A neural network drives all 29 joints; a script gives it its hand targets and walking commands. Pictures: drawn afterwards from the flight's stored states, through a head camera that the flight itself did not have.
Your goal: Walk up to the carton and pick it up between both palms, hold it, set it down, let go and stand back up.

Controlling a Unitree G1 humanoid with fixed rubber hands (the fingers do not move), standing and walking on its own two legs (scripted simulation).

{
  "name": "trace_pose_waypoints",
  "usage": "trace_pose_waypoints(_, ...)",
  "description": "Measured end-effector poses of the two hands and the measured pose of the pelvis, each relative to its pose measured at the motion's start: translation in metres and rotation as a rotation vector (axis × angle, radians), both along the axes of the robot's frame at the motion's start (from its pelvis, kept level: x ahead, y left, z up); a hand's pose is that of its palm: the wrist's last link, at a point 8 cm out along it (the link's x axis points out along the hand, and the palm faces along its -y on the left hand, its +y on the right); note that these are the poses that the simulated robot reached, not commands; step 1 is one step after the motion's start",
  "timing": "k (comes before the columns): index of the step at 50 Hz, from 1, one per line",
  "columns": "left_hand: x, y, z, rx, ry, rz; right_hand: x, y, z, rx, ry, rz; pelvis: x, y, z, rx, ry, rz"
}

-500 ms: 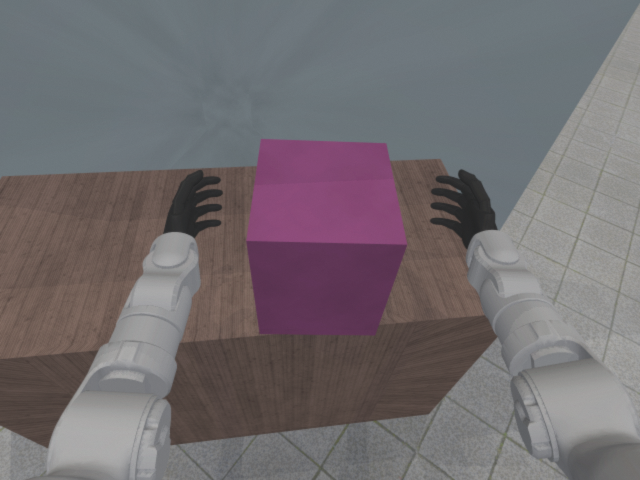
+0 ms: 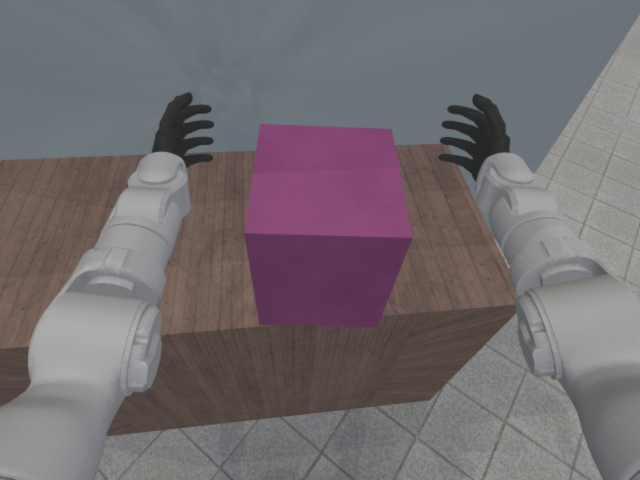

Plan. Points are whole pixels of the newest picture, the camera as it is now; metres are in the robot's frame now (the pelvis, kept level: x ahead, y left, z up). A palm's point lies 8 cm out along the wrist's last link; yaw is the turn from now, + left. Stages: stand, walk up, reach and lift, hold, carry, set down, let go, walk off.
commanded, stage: reach and lift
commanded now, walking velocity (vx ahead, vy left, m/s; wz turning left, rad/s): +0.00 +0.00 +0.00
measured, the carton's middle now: (322, 231) +0.47 +0.00 -0.02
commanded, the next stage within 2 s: none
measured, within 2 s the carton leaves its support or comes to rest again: neither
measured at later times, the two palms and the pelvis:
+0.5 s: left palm (186, 207) +0.45 +0.19 +0.07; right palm (460, 204) +0.45 -0.19 +0.08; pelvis -0.01 -0.01 -0.01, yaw +1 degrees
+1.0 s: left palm (207, 222) +0.45 +0.17 +0.03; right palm (440, 218) +0.46 -0.18 +0.04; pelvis -0.01 -0.01 -0.03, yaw +1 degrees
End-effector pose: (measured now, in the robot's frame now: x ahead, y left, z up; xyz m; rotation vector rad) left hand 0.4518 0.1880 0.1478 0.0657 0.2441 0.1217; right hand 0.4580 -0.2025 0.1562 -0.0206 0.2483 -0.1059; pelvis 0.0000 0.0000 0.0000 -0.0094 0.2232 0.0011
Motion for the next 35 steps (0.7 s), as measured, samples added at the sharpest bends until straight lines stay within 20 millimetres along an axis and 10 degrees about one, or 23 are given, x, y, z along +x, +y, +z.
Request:
trace_pose_waypoints(11,0.009,0.001,-0.002,0.012,0.005,-0.005,0.009,0.003,-0.004,-0.006,0.016,-0.002,0.002,-0.002,-0.002,-0.004,0.045,0.009)
trace_pose_waypoints(35,-0.001,-0.01,-0.109,-0.007,0.039,-0.007,0.001,0.015,-0.108,-0.026,0.036,0.016,-0.007,-0.007,-0.023,0.001,0.235,0.019)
